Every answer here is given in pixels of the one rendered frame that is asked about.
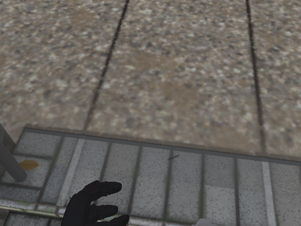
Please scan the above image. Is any robot left hand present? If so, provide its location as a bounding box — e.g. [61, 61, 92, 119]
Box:
[60, 180, 130, 226]

